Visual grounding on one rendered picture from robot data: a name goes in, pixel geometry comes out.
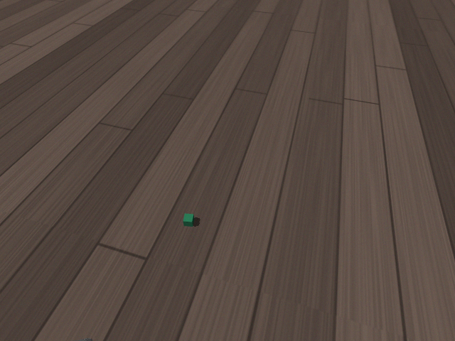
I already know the cube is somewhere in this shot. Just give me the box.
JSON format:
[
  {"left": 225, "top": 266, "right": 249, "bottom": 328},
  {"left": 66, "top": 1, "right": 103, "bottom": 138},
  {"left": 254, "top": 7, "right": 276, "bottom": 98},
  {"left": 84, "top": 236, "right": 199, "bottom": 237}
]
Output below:
[{"left": 183, "top": 213, "right": 194, "bottom": 227}]

